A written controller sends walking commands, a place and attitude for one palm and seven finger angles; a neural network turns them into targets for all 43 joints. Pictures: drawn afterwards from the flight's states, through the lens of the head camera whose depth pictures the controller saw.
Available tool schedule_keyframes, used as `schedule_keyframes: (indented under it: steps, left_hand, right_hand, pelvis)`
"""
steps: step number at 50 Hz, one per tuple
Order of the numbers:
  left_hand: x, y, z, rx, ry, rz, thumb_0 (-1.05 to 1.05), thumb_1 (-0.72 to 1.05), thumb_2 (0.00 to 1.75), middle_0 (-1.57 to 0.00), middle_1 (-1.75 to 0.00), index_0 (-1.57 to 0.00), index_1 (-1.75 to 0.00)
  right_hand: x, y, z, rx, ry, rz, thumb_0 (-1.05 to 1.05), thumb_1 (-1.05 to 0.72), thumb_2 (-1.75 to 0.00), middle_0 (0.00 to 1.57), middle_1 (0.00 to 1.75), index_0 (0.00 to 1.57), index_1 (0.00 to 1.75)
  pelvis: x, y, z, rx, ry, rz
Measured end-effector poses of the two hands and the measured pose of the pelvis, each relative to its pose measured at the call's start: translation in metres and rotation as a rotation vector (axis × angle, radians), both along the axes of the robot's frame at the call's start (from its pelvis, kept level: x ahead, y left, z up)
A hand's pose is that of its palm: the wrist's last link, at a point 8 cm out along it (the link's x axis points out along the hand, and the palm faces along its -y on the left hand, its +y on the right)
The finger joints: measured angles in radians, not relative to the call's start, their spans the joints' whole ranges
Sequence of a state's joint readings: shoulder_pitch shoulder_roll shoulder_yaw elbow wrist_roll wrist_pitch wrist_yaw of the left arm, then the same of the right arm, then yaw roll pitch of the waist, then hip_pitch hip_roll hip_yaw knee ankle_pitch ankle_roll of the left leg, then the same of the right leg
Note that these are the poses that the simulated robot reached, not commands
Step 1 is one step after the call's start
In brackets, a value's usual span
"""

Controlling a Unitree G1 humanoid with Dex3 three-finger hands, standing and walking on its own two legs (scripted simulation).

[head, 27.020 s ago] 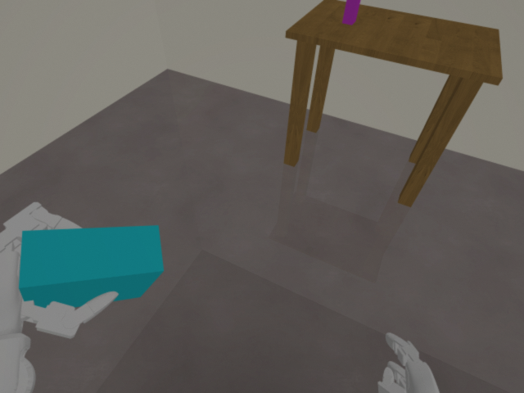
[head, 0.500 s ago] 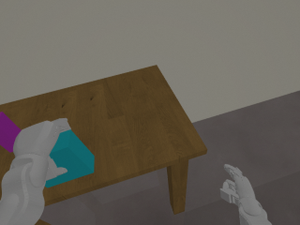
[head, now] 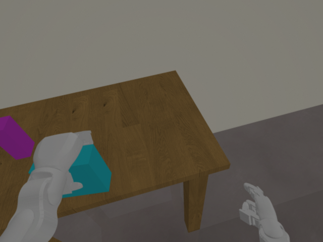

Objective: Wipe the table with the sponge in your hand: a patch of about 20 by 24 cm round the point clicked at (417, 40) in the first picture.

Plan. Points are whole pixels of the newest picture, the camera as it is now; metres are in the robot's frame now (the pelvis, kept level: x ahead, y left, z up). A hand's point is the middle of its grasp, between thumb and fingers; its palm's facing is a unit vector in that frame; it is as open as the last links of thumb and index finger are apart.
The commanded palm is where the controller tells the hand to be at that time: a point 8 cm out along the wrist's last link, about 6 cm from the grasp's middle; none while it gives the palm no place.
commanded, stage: move the sponge above the wiping area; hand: left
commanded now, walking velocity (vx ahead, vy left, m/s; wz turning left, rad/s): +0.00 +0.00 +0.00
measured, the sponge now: (78, 177) +0.22 +0.26 +0.05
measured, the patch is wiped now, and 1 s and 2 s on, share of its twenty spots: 0.00 0.00 0.00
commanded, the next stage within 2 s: none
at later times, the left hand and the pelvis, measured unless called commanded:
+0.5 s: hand (75, 151) +0.26 +0.26 +0.12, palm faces +0.07 -0.06 -1.00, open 9.7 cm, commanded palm +0.23 +0.26 +0.19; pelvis +0.01 +0.00 +0.00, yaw +0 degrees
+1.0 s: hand (75, 146) +0.27 +0.27 +0.11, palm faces +0.08 -0.07 -0.99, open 9.7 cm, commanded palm +0.24 +0.26 +0.17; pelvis +0.02 -0.01 +0.00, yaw +0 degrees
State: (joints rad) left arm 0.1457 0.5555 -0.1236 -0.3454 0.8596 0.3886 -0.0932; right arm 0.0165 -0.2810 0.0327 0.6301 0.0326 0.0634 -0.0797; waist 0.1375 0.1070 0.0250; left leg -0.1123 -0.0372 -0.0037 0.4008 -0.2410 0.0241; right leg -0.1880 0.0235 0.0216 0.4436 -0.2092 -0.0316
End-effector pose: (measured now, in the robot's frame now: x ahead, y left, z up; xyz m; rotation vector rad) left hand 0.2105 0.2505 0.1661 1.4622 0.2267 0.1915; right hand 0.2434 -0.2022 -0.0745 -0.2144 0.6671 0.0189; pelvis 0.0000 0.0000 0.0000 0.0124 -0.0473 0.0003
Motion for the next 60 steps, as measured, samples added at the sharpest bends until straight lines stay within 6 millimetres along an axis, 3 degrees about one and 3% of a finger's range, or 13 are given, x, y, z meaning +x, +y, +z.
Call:
schedule_keyframes:
  steps: [4,10,20,25,31,39,43,52,60]
  left_hand:
    - [0.013,0.005,0.021,0.057,-0.129,-0.014,0.0,-0.48,1.04,-0.79,-1.37,-0.79,-1.37]
    - [0.024,0.026,0.044,-0.012,-0.233,0.13,0.0,-0.48,1.04,-0.78,-1.38,-0.79,-1.38]
    - [0.016,0.002,-0.009,-0.052,0.005,0.071,0.0,-0.48,1.04,-0.78,-1.38,-0.79,-1.38]
    - [0.024,0.005,0.004,0.036,-0.077,0.047,0.0,-0.48,1.04,-0.79,-1.38,-0.79,-1.37]
    - [0.036,0.014,0.021,-0.001,-0.157,0.136,0.0,-0.48,1.04,-0.78,-1.38,-0.79,-1.38]
    - [0.04,0.0,-0.007,-0.022,0.002,0.117,0.0,-0.48,1.04,-0.78,-1.38,-0.78,-1.38]
    - [0.039,-0.005,-0.01,0.005,-0.001,0.064,0.0,-0.48,1.04,-0.78,-1.38,-0.79,-1.38]
    - [0.039,0.017,0.001,0.021,-0.08,0.162,0.0,-0.49,1.04,-0.78,-1.38,-0.78,-1.38]
    - [0.043,0.017,-0.021,0.001,0.043,0.141,0.0,-0.49,1.04,-0.78,-1.38,-0.78,-1.38]
  right_hand:
    - [0.0,0.009,0.001,0.018,0.013,0.004,0.01,-0.9,-0.9,0.2,0.3,0.2,0.3]
    - [0.002,0.019,0.002,0.079,0.015,0.002,0.01,-0.9,-0.9,0.2,0.3,0.21,0.3]
    - [0.011,0.014,0.001,0.037,0.032,0.021,0.01,-0.9,-0.9,0.2,0.3,0.21,0.3]
    - [0.012,0.012,0.0,0.024,0.044,0.023,0.01,-0.9,-0.9,0.2,0.3,0.2,0.3]
    - [0.014,0.011,0.0,0.061,0.042,0.007,0.01,-0.9,-0.9,0.2,0.3,0.2,0.3]
    - [0.015,0.003,-0.003,0.057,0.045,-0.001,0.01,-0.9,-0.9,0.2,0.3,0.2,0.3]
    - [0.012,-0.003,-0.004,0.037,0.057,-0.005,0.01,-0.9,-0.9,0.2,0.3,0.2,0.3]
    - [0.005,-0.014,-0.008,0.033,0.073,-0.035,0.01,-0.9,-0.9,0.2,0.3,0.2,0.3]
    - [0.003,-0.018,-0.008,0.01,0.064,-0.048,0.01,-0.9,-0.9,0.2,0.3,0.2,0.3]
  pelvis:
    - [0.002,0.0,0.001,-0.003,-0.005,-0.003]
    - [0.007,0.003,0.002,-0.004,0.005,-0.006]
    - [0.01,0.007,0.001,-0.001,0.015,-0.003]
    - [0.013,0.004,0.001,-0.004,0.009,-0.008]
    - [0.016,0.001,0.002,-0.004,0.012,0.001]
    - [0.017,-0.001,0.001,0.0,0.027,0.001]
    - [0.019,-0.004,0.001,0.001,0.027,-0.006]
    - [0.021,-0.009,0.001,-0.003,0.021,-0.001]
    - [0.017,-0.008,0.001,-0.002,0.026,0.006]
